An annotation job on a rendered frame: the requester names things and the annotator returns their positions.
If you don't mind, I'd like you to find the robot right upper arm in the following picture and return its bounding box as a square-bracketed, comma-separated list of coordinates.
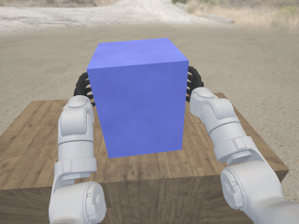
[221, 159, 299, 224]

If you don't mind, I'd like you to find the robot left hand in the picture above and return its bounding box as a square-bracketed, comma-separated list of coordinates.
[73, 72, 95, 106]

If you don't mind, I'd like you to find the robot right forearm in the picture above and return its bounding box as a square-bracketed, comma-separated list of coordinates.
[190, 87, 282, 193]

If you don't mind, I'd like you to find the carton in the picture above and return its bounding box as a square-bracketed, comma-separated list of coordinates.
[86, 37, 189, 159]

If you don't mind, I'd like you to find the robot right hand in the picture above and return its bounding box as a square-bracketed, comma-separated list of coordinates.
[186, 66, 204, 102]

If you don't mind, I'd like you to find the pedestal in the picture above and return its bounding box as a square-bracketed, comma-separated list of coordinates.
[0, 92, 290, 224]

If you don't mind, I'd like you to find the robot left upper arm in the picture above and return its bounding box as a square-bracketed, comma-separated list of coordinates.
[50, 181, 107, 224]

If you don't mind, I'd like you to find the robot left forearm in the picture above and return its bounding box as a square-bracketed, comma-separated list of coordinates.
[49, 95, 97, 220]

